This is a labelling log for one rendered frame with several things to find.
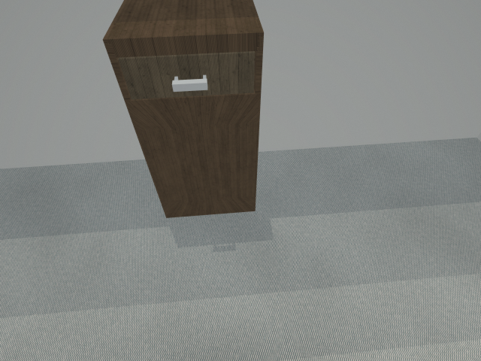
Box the handle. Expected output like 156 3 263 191
172 75 207 92

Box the drawer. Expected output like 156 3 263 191
118 51 255 99

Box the cabinet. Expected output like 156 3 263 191
103 0 264 218

